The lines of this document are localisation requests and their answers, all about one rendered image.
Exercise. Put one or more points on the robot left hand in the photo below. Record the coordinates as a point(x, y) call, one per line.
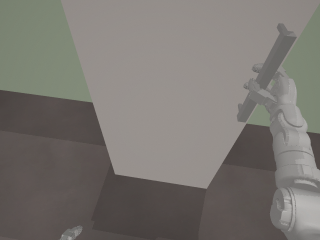
point(71, 234)

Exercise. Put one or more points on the right robot upper arm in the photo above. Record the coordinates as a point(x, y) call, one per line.
point(296, 212)

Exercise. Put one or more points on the fridge door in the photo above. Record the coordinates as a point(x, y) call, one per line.
point(166, 76)

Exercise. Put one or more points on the robot right forearm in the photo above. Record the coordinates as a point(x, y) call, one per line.
point(293, 154)

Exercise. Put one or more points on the robot right hand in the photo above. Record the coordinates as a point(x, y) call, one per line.
point(281, 93)

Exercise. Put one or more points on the handle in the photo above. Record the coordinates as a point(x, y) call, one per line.
point(277, 54)

